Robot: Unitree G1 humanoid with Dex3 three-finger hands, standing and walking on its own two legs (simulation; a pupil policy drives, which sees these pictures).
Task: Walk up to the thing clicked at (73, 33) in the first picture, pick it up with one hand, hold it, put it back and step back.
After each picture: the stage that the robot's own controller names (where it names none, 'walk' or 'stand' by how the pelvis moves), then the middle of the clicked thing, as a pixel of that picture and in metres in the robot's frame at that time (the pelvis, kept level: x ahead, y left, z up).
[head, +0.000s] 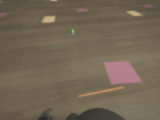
stand; (72, 32) +2.34 +0.59 -0.72
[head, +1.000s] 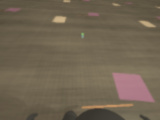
walk; (82, 35) +2.26 +0.25 -0.70
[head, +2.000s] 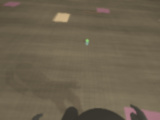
walk; (87, 42) +1.64 +0.12 -0.71
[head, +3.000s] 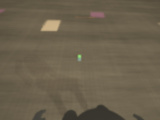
walk; (79, 58) +1.11 +0.19 -0.71
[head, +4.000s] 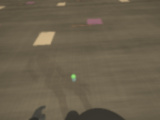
walk; (73, 78) +0.70 +0.28 -0.69
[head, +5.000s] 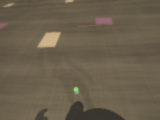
walk; (76, 90) +0.45 +0.24 -0.71
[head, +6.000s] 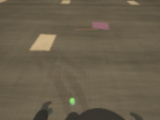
stand; (72, 101) +0.32 +0.20 -0.72
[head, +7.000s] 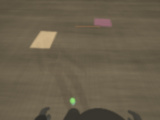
stand; (72, 101) +0.28 +0.20 -0.72
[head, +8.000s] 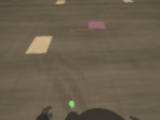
stand; (71, 104) +0.28 +0.21 -0.72
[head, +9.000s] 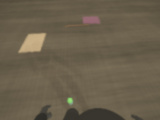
stand; (70, 101) +0.28 +0.23 -0.72
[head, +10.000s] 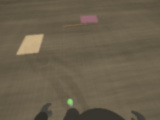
stand; (70, 102) +0.26 +0.24 -0.71
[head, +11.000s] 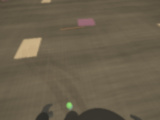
stand; (69, 106) +0.24 +0.24 -0.72
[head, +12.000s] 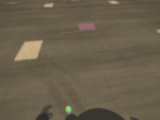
stand; (68, 109) +0.23 +0.23 -0.72
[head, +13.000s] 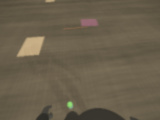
stand; (70, 105) +0.25 +0.23 -0.72
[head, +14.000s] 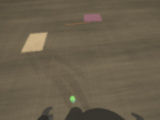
stand; (72, 99) +0.29 +0.22 -0.71
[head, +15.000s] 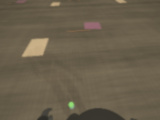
stand; (71, 105) +0.28 +0.22 -0.73
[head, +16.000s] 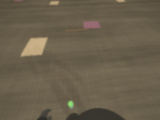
stand; (71, 104) +0.28 +0.22 -0.73
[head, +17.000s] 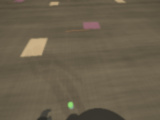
stand; (70, 105) +0.27 +0.22 -0.73
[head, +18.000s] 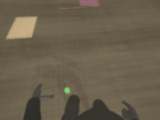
go down; (67, 90) +0.30 +0.23 -0.62
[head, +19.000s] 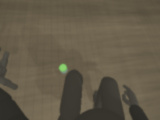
go down; (63, 69) +0.35 +0.27 -0.32
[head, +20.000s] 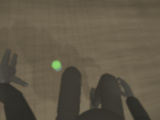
close in; (57, 66) +0.34 +0.29 -0.27
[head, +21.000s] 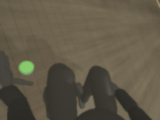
close in; (27, 68) +0.30 +0.31 -0.20
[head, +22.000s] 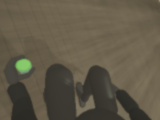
close; (25, 68) +0.31 +0.32 -0.20
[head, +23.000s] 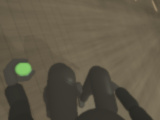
lift; (24, 70) +0.29 +0.32 -0.21
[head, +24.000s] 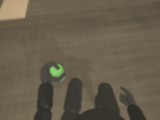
lift; (58, 73) +0.30 +0.23 -0.01
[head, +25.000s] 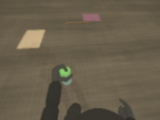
hold; (66, 76) +0.31 +0.18 +0.02
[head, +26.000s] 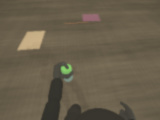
hold; (67, 73) +0.33 +0.17 +0.02
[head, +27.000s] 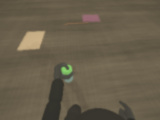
hold; (67, 73) +0.33 +0.17 +0.01
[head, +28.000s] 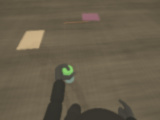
crouch; (68, 74) +0.33 +0.16 +0.00
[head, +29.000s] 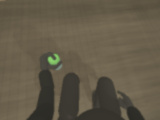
lower; (55, 62) +0.37 +0.26 -0.09
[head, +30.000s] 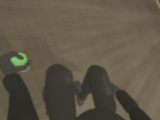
lower; (21, 63) +0.34 +0.33 -0.21
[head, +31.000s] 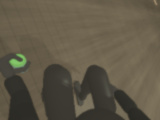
lower; (20, 64) +0.34 +0.33 -0.21
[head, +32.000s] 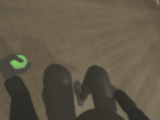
lower; (20, 64) +0.33 +0.33 -0.21
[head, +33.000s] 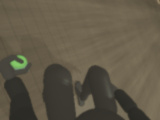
lower; (21, 65) +0.32 +0.34 -0.21
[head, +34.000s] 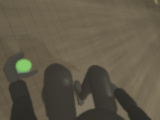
open; (23, 67) +0.31 +0.32 -0.21
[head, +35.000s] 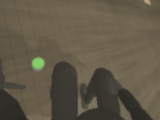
stand; (38, 64) +0.31 +0.31 -0.21
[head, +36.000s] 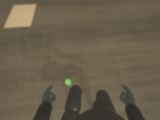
walk; (68, 82) +0.34 +0.23 -0.53
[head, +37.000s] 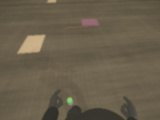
stand; (70, 101) +0.32 +0.22 -0.66
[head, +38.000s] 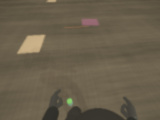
stand; (69, 102) +0.30 +0.22 -0.67
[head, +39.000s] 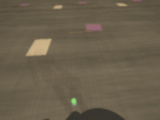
stand; (74, 102) +0.35 +0.20 -0.72
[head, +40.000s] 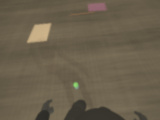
walk; (76, 85) +0.41 +0.23 -0.70
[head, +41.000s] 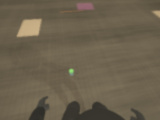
walk; (71, 72) +0.64 +0.25 -0.70
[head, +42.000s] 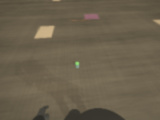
stand; (77, 65) +0.94 +0.26 -0.70
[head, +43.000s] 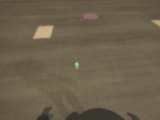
stand; (76, 65) +0.93 +0.25 -0.72
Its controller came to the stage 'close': yes
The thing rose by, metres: 0.72
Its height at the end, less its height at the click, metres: +0.00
